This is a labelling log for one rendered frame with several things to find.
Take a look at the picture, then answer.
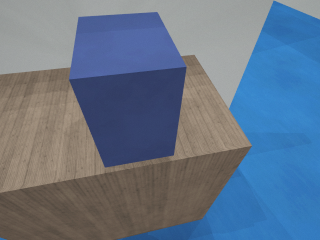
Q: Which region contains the pedestal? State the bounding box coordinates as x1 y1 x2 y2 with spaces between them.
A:
0 55 252 240

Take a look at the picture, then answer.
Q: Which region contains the carton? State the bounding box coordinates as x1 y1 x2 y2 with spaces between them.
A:
69 12 187 168

